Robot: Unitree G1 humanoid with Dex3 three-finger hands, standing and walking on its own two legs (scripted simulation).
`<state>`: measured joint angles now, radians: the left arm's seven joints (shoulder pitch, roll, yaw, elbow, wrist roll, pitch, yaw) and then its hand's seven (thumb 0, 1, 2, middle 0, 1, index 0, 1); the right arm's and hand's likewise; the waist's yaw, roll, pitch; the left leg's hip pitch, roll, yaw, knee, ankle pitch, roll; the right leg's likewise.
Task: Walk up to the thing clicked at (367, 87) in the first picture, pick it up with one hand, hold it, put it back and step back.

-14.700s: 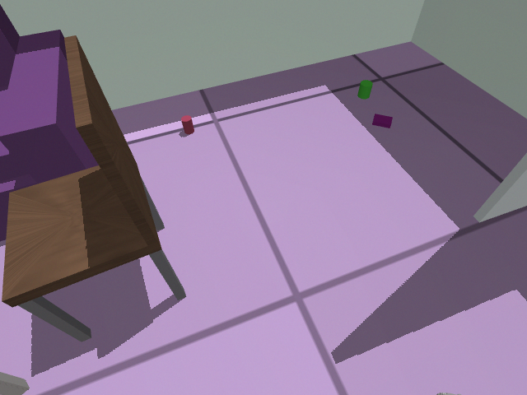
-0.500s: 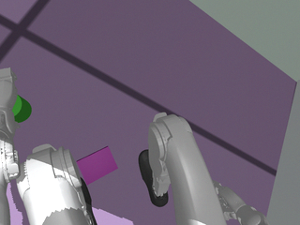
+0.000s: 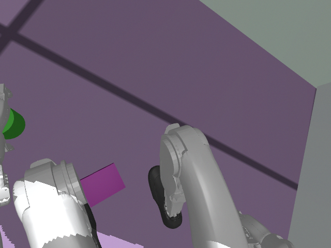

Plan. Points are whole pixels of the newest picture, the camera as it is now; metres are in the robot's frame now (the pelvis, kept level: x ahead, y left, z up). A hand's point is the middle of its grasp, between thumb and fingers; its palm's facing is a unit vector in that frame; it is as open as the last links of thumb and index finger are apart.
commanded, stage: close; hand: left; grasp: from above
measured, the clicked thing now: out of the picture +0.44 +0.30 -0.25
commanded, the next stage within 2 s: settle in 1.62 s
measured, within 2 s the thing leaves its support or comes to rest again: neither
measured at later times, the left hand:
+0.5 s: hand out of the picture +0.41 +0.29 -0.23, palm faces -0.46 -0.16 -0.88, open 13.6 cm
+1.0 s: hand out of the picture +0.41 +0.29 -0.23, palm faces -0.45 -0.12 -0.89, open 12.7 cm
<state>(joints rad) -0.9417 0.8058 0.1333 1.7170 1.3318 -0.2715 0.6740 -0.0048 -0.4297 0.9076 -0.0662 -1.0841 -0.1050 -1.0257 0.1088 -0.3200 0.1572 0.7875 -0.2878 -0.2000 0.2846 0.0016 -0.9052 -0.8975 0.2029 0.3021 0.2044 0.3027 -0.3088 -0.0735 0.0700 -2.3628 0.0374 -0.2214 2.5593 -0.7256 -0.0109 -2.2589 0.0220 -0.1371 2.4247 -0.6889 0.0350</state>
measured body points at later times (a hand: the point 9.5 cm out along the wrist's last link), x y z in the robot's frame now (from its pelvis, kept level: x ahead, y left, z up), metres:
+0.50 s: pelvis +0.00 +0.00 +0.00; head +0.25 +0.10 +0.36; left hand +0.43 +0.30 -0.18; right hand +0.05 -0.25 -0.08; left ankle +0.06 +0.13 -0.26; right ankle +0.10 -0.12 -0.26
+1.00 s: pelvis +0.00 +0.00 +0.00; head +0.25 +0.10 +0.36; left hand +0.43 +0.30 -0.17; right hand +0.05 -0.26 -0.07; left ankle +0.06 +0.13 -0.26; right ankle +0.10 -0.12 -0.26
